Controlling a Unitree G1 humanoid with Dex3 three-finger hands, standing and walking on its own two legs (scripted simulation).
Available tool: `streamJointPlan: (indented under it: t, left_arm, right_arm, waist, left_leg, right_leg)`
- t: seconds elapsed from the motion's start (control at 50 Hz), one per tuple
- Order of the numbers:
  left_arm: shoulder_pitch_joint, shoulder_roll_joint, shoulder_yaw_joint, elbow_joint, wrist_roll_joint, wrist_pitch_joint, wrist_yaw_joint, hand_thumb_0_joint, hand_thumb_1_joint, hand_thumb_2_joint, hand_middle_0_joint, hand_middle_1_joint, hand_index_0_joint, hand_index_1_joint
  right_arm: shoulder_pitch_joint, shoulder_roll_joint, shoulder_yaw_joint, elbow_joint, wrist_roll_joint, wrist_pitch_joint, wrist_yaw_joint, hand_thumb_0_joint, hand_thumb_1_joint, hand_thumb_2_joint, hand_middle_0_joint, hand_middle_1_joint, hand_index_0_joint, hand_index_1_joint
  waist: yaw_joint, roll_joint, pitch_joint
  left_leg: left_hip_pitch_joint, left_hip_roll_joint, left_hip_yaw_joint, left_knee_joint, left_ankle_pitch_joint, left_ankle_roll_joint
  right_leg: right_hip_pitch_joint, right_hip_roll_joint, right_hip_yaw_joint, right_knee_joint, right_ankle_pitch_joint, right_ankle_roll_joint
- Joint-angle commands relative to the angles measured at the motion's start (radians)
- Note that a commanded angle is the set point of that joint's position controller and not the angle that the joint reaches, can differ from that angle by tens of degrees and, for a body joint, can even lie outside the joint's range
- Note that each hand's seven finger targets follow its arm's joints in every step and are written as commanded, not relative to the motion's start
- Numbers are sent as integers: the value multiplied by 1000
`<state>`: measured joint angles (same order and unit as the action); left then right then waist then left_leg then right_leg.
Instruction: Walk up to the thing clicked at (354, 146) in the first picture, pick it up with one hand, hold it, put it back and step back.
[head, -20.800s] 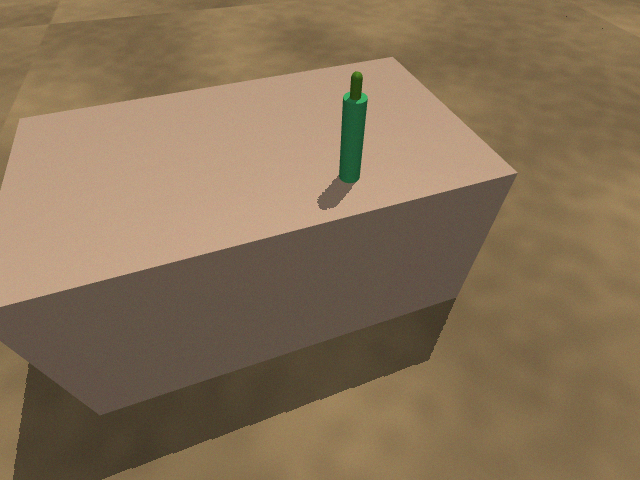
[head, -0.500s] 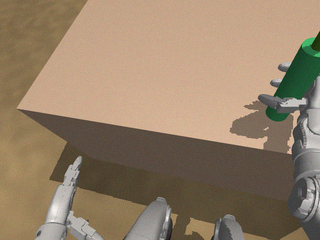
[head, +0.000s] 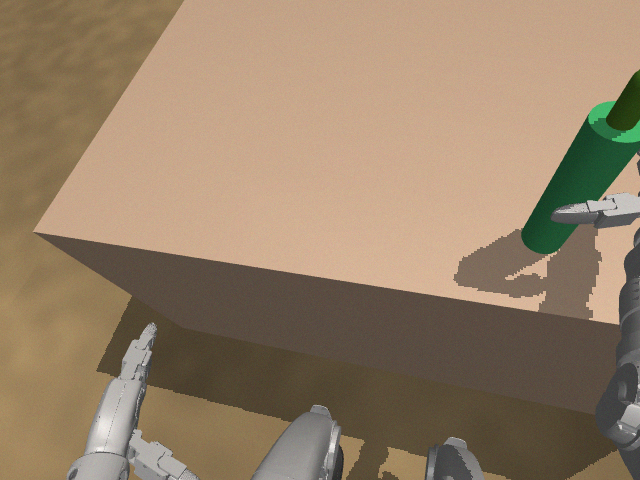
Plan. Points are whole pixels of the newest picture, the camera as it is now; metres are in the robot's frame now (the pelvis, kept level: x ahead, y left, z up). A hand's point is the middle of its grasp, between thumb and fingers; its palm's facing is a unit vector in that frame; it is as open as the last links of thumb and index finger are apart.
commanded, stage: withdraw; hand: right
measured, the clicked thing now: (583, 176) +0.49 -0.19 +0.06
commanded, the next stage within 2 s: rise in 0.04 s
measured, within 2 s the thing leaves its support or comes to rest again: neither
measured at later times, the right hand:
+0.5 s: hand out of the picture +0.46 -0.37 +0.12, palm faces +0.44 +0.84 -0.31, open 17.4 cm
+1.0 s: hand out of the picture +0.25 -0.27 +0.08, palm faces +0.33 +0.87 -0.36, open 17.3 cm
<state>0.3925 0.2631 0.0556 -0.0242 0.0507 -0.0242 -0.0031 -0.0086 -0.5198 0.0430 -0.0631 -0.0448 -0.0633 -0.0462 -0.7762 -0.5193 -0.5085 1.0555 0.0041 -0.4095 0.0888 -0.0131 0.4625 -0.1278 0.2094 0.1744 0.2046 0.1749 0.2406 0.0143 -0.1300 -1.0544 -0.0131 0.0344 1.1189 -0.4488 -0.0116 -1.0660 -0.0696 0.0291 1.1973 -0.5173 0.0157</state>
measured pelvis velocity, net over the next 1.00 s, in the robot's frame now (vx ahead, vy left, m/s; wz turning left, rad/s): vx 0.04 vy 0.00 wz -0.04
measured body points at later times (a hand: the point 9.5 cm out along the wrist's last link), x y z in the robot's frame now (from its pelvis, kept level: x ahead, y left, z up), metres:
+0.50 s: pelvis +0.02 +0.00 +0.05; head +0.11 -0.03 +0.49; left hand +0.16 +0.27 +0.01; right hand +0.44 -0.41 +0.14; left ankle +0.04 +0.13 -0.64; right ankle +0.02 -0.12 -0.64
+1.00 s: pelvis +0.04 +0.00 +0.07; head +0.07 +0.01 +0.52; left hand +0.21 +0.26 +0.01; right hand +0.23 -0.32 +0.11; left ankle +0.04 +0.13 -0.64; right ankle +0.02 -0.12 -0.64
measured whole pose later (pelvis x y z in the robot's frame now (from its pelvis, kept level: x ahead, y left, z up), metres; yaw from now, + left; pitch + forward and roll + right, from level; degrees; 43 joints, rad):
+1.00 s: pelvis +0.04 +0.00 +0.07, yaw -2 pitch +6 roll +1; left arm 0.35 0.25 0.10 0.34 -0.06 0.08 0.09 -0.01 -0.52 0.07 -0.06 -0.04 -0.06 -0.05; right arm 0.32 -0.31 -0.20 0.08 0.07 0.03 -0.09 -0.01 0.50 -0.06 0.07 0.06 0.06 0.06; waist -0.03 -0.04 -0.07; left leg -0.44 0.03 0.03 0.71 -0.37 -0.02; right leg -0.44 -0.03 0.00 0.74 -0.40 0.01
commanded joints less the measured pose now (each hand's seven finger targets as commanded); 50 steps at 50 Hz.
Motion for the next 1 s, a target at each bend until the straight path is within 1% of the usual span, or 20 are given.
streamJointPlan:
  t: [0.0,0.02,0.04,0.1,0.14,0.16,0.22,0.32,0.4,0.46,0.52,0.54,0.58,0.68,0.72,0.8,0.88,0.92,0.96,0.98]
  left_arm:
    - [10,149,64,-96,-11,-40,27,0,-547,43,-52,-40,-46,-45]
    - [-37,139,45,-131,-20,-46,30,0,-550,44,-52,-39,-46,-45]
    - [-22,175,84,-96,-20,-44,40,0,-551,42,-53,-39,-48,-45]
    - [-31,133,26,-45,-31,-52,43,0,-560,45,-54,-40,-47,-46]
    - [-50,150,40,-70,-42,-65,49,0,-583,80,-67,-52,-50,-69]
    - [-46,174,44,-123,-50,-36,47,0,-559,59,-64,-50,-54,-59]
    - [89,166,52,-36,-54,8,27,0,-550,52,-62,-45,-55,-51]
    - [31,188,69,40,-65,33,4,0,-546,72,-55,-48,-52,-50]
    - [-97,180,48,48,-75,38,-4,0,-552,74,-51,-41,-46,-46]
    - [-127,214,87,51,-81,36,11,0,-561,80,-52,-37,-42,-46]
    - [-119,192,56,80,-91,42,19,0,-565,83,-53,-38,-42,-50]
    - [-104,170,47,90,-93,44,20,0,-563,82,-54,-37,-42,-49]
    - [-31,170,53,142,-98,52,24,0,-557,74,-54,-37,-45,-46]
    - [24,117,43,224,-119,74,26,0,-547,67,-56,-42,-50,-48]
    - [-19,111,35,227,-123,78,30,0,-547,67,-57,-43,-51,-48]
    - [-67,191,130,228,-110,71,65,0,-537,65,-54,-46,-50,-50]
    - [-137,151,115,183,-106,51,100,0,-530,65,-53,-44,-47,-49]
    - [-110,135,105,159,-102,44,112,0,-530,61,-54,-46,-51,-49]
    - [-90,130,105,123,-101,33,121,0,-512,55,-53,-47,-53,-46]
    - [-53,124,106,138,-101,31,123,0,-515,57,-52,-47,-52,-48]
  right_arm:
    - [-456,-335,-11,-220,34,-22,41,0,517,-36,70,49,64,48]
    - [-436,-334,-13,-192,38,-2,56,0,518,-37,69,48,63,48]
    - [-487,-383,-25,-230,42,3,67,0,508,-41,68,48,62,48]
    - [-427,-285,27,-78,60,52,124,0,471,-45,74,46,66,46]
    - [-432,-312,20,-50,70,64,147,0,477,-14,84,34,83,34]
    - [-299,-486,3,104,-42,133,88,0,471,-51,64,56,66,55]
    - [-444,-415,71,1,-38,183,36,0,493,-47,63,57,67,57]
    - [-458,-584,15,-54,-79,247,-40,0,529,-56,57,56,57,56]
    - [-391,-562,10,-30,-83,267,-83,0,567,-49,57,55,55,55]
    - [-362,-512,43,-99,-71,266,-104,0,560,-51,58,55,54,55]
    - [-124,-451,54,-75,-57,291,-124,0,537,-54,60,54,54,54]
    - [-130,-376,104,-158,-44,291,-121,0,529,-56,60,53,54,54]
    - [-18,-349,113,-275,-20,302,-126,0,533,-54,59,54,54,54]
    - [360,-193,178,-611,42,359,-131,0,505,-56,61,53,55,53]
    - [450,-209,158,-819,54,370,-144,0,496,-57,61,53,55,53]
    - [635,-179,133,-1075,67,376,-172,0,517,-54,59,54,55,54]
    - [873,-27,199,-1134,70,376,-188,0,517,-57,57,56,54,56]
    - [916,-39,181,-1241,70,366,-195,0,517,-57,56,56,54,56]
    - [1054,36,235,-1266,72,368,-190,0,519,-57,55,57,54,57]
    - [1092,37,220,-1263,71,373,-191,0,531,-56,53,58,53,58]
  waist:
    - [-48,-255,-525]
    - [-51,-230,-547]
    - [-43,-232,-541]
    - [-29,-170,-429]
    - [-20,-132,-428]
    - [-110,-118,-412]
    - [-61,-145,-372]
    - [-111,-155,-368]
    - [-147,-158,-404]
    - [-137,-164,-510]
    - [-172,-160,-437]
    - [-169,-185,-441]
    - [-180,-217,-410]
    - [-218,-164,-231]
    - [-243,-172,-202]
    - [-242,-146,-204]
    - [-243,-51,-129]
    - [-253,-69,-166]
    - [-250,-31,-125]
    - [-250,-39,-104]
  left_leg:
    - [326,-26,5,-172,293,31]
    - [346,-24,6,-184,318,29]
    - [358,-23,3,-196,315,28]
    - [341,-24,12,-227,316,26]
    - [351,-24,15,-245,311,23]
    - [420,-20,15,-284,292,29]
    - [407,-23,12,-307,329,26]
    - [452,-15,5,-350,342,30]
    - [538,-10,4,-379,322,26]
    - [591,-14,9,-389,409,23]
    - [600,-20,28,-405,431,31]
    - [585,-25,35,-408,429,35]
    - [575,-25,41,-420,426,39]
    - [626,-8,34,-452,420,39]
    - [647,0,29,-466,408,39]
    - [689,-3,36,-467,428,34]
    - [696,-5,47,-468,371,25]
    - [727,8,33,-474,385,21]
    - [721,7,37,-472,378,18]
    - [715,11,33,-480,375,15]
  right_leg:
    - [431,46,-3,-203,363,-11]
    - [451,44,0,-210,391,-14]
    - [447,43,-1,-218,373,-14]
    - [442,41,3,-252,384,-18]
    - [465,36,10,-268,389,-21]
    - [471,52,-10,-318,387,-10]
    - [511,49,-21,-333,410,-15]
    - [537,52,-26,-375,428,-17]
    - [550,54,-35,-410,395,-16]
    - [664,48,-37,-413,501,-8]
    - [696,44,-33,-446,593,4]
    - [750,35,-27,-455,644,11]
    - [782,35,-28,-468,681,15]
    - [702,52,-53,-526,555,-2]
    - [692,55,-56,-544,524,-6]
    - [748,45,-43,-550,562,-3]
    - [735,39,-34,-563,501,-7]
    - [749,52,-46,-553,489,-14]
    - [735,55,-48,-557,474,-16]
    - [723,60,-56,-558,455,-20]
